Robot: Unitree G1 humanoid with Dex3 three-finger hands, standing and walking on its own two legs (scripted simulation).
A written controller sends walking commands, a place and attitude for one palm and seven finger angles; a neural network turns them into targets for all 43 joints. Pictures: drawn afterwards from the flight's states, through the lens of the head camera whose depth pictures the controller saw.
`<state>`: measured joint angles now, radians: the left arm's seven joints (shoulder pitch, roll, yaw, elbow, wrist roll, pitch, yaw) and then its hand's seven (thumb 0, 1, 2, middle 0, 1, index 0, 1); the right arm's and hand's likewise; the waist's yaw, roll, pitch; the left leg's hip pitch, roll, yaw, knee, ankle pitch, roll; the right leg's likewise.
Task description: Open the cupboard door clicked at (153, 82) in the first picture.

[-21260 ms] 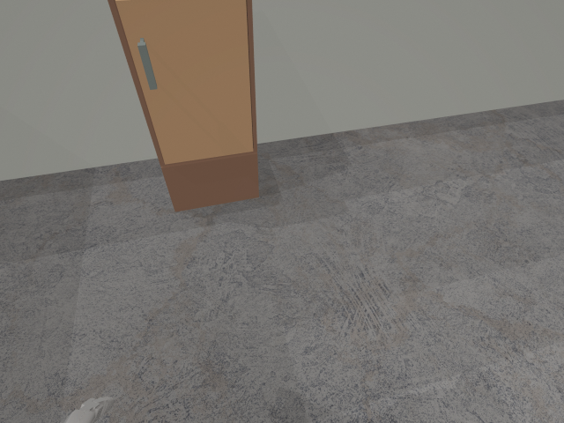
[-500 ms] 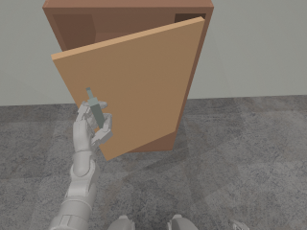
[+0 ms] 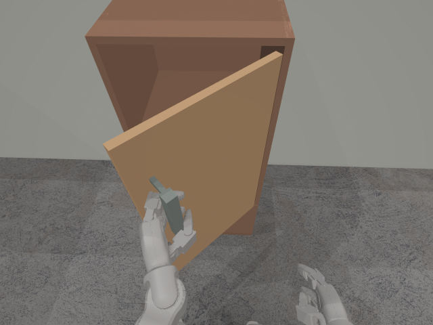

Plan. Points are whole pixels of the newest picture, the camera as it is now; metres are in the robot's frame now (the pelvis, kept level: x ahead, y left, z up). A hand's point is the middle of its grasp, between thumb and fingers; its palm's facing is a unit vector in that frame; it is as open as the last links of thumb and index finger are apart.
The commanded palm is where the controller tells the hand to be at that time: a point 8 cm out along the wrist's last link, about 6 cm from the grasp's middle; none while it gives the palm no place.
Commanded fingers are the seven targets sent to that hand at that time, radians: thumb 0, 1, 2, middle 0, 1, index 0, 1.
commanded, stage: open thumb and fingers to let go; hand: left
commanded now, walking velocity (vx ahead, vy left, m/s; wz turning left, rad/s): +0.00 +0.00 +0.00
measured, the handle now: (167, 207) +0.33 +0.10 +0.04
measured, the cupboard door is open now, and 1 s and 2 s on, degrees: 44 40 45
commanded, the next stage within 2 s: slide the hand sideways off the handle in 0.80 s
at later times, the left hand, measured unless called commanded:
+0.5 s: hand (183, 230) +0.29 +0.07 +0.03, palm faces +0.36 -0.93 -0.03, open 12.5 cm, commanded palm +0.24 +0.12 +0.03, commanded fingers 0.00 -0.50 0.30 -0.26 -0.95 -0.26 -0.95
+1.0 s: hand (177, 234) +0.28 +0.08 +0.03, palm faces +0.10 -0.99 -0.06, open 15.6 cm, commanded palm +0.25 +0.11 +0.03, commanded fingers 0.00 -0.50 0.30 -0.15 -0.30 -0.15 -0.30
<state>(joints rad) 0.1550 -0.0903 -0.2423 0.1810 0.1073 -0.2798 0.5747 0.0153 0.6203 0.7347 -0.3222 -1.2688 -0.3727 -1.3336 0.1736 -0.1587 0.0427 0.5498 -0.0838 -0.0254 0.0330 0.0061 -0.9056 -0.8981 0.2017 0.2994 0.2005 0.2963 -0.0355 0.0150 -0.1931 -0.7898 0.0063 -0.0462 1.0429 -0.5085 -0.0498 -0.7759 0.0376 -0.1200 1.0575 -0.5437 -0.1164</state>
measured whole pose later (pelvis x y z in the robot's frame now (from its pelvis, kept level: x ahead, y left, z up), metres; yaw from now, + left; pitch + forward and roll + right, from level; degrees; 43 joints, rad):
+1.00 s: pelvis -0.03 +0.04 -0.01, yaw -1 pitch +15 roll +0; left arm -0.01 -0.05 -0.25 0.31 0.11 -0.35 0.44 -0.01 -0.49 0.30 -0.27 -0.46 -0.22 -0.52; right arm 0.20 -0.18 0.02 0.57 -0.06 -0.05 0.04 0.01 -0.91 -0.90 0.20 0.30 0.20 0.30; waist -0.02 0.03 -0.17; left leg -0.89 -0.04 -0.04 1.13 -0.50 0.01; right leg -0.87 0.01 -0.09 1.12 -0.52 -0.06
